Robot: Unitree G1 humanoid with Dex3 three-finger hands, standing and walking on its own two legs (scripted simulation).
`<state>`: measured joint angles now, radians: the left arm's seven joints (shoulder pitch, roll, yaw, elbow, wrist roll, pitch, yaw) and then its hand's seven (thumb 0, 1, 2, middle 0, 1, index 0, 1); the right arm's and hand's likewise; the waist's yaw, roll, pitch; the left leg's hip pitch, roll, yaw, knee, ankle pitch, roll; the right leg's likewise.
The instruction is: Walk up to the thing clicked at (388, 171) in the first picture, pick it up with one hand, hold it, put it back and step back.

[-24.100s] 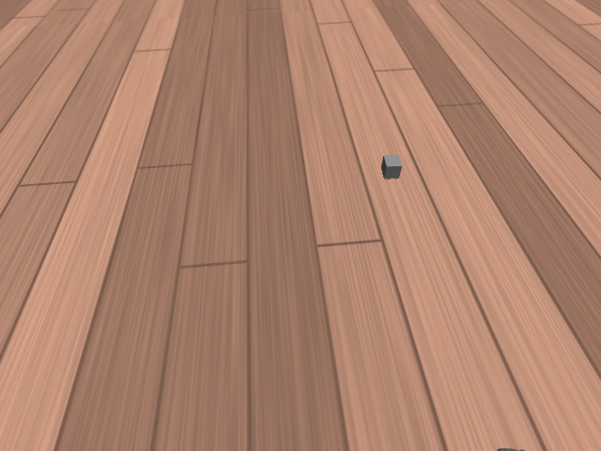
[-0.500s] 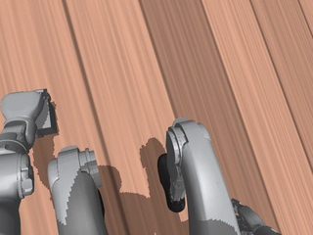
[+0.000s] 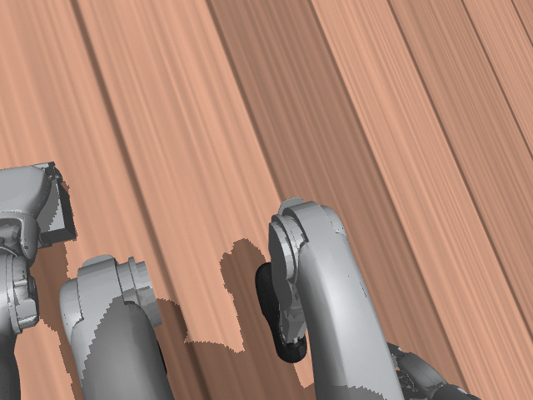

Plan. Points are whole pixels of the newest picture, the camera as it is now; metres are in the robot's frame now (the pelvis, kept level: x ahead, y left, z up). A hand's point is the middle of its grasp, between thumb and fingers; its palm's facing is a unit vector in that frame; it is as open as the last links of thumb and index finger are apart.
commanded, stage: rest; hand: left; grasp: from above
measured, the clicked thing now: (41, 214) +0.42 +0.25 -0.25
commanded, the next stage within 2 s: open in 0.26 s
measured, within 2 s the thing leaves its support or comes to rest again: rests again in 1.64 s
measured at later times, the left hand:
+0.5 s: hand (31, 212) +0.41 +0.25 -0.22, palm faces -0.46 -0.08 -0.88, open 11.3 cm
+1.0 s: hand (33, 214) +0.42 +0.26 -0.23, palm faces -0.46 -0.09 -0.88, open 13.1 cm
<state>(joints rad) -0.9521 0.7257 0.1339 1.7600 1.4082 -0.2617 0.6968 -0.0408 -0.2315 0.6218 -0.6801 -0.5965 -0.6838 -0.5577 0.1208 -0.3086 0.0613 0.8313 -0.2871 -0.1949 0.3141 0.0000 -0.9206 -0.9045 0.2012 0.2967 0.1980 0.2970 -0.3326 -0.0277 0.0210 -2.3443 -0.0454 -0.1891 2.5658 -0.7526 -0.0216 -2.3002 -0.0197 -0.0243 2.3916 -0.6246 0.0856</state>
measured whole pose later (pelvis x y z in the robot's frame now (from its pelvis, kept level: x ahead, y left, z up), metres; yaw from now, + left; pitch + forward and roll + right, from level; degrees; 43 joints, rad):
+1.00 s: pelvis +0.00 +0.00 +0.00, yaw -2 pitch +28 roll -13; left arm -0.94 0.77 0.11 1.76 1.38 -0.25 0.73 0.00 -0.44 1.01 -0.37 -0.74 -0.28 -0.84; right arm 0.10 -0.35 0.11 0.83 -0.31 -0.29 0.39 0.00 -0.91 -0.91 0.20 0.30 0.20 0.30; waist -0.35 -0.05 0.08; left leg -2.33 -0.05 -0.23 2.59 -0.76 -0.02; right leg -2.27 -0.01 -0.06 2.39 -0.63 0.09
